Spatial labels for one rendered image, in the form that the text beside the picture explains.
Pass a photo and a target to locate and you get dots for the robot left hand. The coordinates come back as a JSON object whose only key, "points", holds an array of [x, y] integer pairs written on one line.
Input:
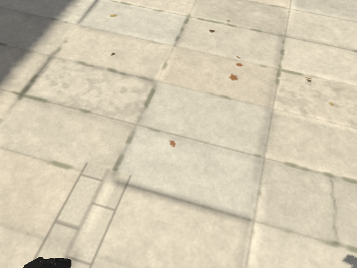
{"points": [[40, 262]]}

